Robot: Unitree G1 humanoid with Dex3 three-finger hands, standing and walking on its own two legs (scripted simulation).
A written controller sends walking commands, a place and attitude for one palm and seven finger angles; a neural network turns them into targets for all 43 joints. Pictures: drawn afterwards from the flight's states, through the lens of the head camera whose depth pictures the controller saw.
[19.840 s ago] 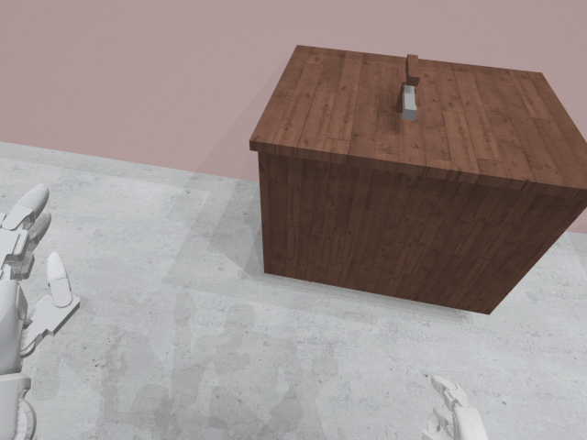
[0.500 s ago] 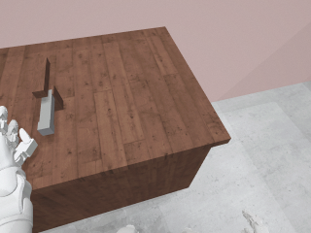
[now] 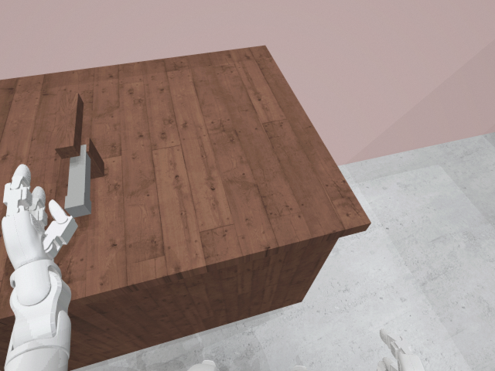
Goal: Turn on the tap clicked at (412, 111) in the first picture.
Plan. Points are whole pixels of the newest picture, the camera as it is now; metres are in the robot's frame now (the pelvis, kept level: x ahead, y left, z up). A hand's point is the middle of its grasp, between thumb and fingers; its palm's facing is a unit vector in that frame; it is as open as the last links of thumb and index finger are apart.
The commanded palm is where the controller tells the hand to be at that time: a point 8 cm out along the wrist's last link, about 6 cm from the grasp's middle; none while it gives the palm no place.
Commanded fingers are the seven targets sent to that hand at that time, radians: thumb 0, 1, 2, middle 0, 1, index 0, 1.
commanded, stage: push the lever round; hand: left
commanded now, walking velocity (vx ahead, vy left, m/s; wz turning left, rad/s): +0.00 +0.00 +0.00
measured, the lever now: (78, 205) +0.35 +0.29 +0.06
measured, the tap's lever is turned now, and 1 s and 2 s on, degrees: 1 23 46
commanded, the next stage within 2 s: none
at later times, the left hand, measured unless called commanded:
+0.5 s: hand (87, 219) +0.32 +0.27 +0.06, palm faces +0.57 -0.82 -0.07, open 7.7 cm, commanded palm +0.28 +0.30 +0.06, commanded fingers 0.00 0.90 0.90 -0.15 -0.15 -0.15 -0.15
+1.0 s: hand (108, 210) +0.34 +0.25 +0.06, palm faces +0.66 -0.75 -0.07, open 7.8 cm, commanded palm +0.29 +0.27 +0.06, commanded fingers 0.00 0.90 0.90 -0.15 -0.15 -0.15 -0.15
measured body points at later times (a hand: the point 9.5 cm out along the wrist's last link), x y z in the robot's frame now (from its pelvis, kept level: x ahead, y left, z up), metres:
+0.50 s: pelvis +0.00 -0.01 +0.00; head +0.05 -0.02 +0.45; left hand +0.29 +0.31 +0.07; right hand +0.14 -0.27 -0.11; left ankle +0.01 +0.12 -0.70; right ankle +0.02 -0.11 -0.70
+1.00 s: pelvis +0.00 -0.02 +0.00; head +0.04 -0.02 +0.45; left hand +0.30 +0.28 +0.06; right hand +0.14 -0.27 -0.11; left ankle +0.01 +0.12 -0.70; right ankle +0.02 -0.11 -0.70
